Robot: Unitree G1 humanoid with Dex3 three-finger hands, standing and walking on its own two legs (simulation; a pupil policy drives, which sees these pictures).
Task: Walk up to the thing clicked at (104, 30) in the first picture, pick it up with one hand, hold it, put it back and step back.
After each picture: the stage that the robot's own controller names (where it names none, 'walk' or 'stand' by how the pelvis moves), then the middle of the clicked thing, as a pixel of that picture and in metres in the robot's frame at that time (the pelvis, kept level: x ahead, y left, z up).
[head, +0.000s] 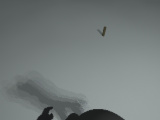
stand; (104, 31) +2.14 -0.32 -0.66
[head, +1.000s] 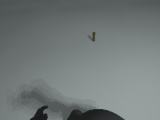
walk; (93, 37) +2.01 +0.07 -0.63
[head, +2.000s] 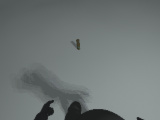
walk; (78, 44) +1.40 +0.34 -0.65
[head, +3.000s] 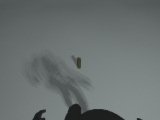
walk; (78, 63) +0.93 +0.25 -0.64
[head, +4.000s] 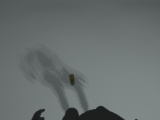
walk; (72, 80) +0.58 +0.24 -0.63
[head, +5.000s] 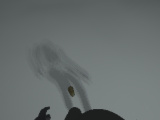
stand; (71, 91) +0.38 +0.25 -0.64
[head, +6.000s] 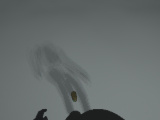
stand; (74, 97) +0.36 +0.19 -0.64
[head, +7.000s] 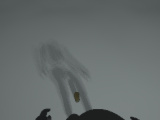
stand; (77, 97) +0.36 +0.16 -0.66
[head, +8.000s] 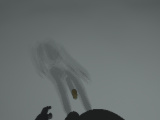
stand; (74, 94) +0.37 +0.19 -0.65
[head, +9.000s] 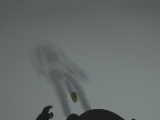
stand; (74, 97) +0.35 +0.20 -0.65
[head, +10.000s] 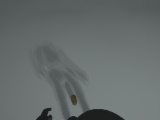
stand; (74, 100) +0.32 +0.19 -0.66
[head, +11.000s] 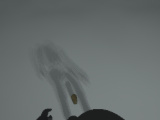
stand; (74, 99) +0.33 +0.19 -0.66
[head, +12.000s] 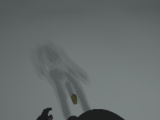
stand; (74, 99) +0.33 +0.19 -0.66
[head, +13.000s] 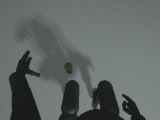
go down; (69, 69) +0.41 +0.17 -0.39
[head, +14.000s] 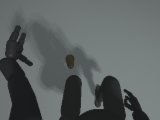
go down; (70, 62) +0.45 +0.16 -0.30
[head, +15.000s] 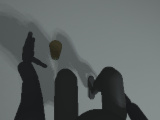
close in; (55, 52) +0.45 +0.18 -0.19
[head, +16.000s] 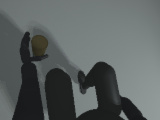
close; (38, 49) +0.45 +0.21 -0.17
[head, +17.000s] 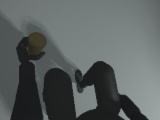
lift; (35, 48) +0.44 +0.21 -0.18
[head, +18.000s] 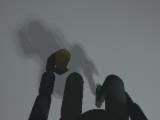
lift; (61, 63) +0.35 +0.21 -0.05
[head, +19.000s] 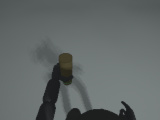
hold; (66, 71) +0.32 +0.17 +0.08
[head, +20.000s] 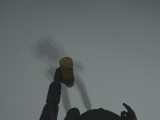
hold; (68, 74) +0.31 +0.16 +0.03
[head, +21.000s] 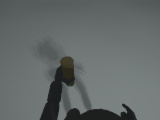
hold; (68, 73) +0.32 +0.16 +0.04
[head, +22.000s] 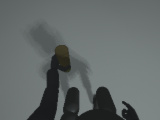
crouch; (64, 61) +0.40 +0.17 -0.02
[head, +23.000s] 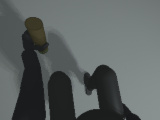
lower; (39, 39) +0.51 +0.22 -0.12
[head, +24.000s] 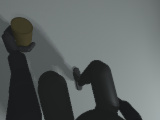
lower; (23, 39) +0.49 +0.23 -0.19
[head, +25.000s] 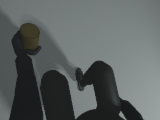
lower; (30, 43) +0.47 +0.22 -0.19
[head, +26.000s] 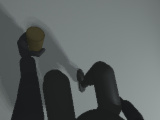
lower; (35, 44) +0.46 +0.22 -0.18
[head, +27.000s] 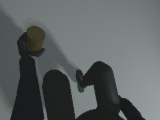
rest; (35, 44) +0.47 +0.21 -0.18
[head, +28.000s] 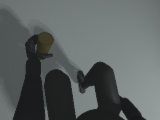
open; (43, 48) +0.45 +0.18 -0.19
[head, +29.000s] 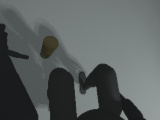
stand; (47, 49) +0.44 +0.18 -0.19
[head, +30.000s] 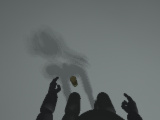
stand; (74, 82) +0.38 +0.15 -0.50
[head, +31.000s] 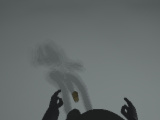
stand; (75, 97) +0.34 +0.15 -0.60
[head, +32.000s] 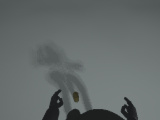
stand; (76, 97) +0.35 +0.14 -0.60
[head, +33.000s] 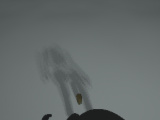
stand; (79, 99) +0.37 +0.14 -0.65
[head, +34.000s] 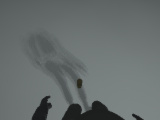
walk; (79, 83) +0.43 +0.09 -0.64
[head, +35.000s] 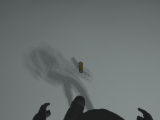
walk; (80, 67) +0.73 +0.19 -0.63
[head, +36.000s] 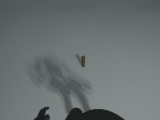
stand; (83, 61) +0.99 +0.17 -0.63
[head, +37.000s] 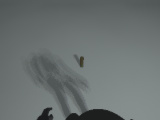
stand; (81, 62) +0.97 +0.16 -0.66
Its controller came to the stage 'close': yes
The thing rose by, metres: 0.69
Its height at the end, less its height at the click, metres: +0.00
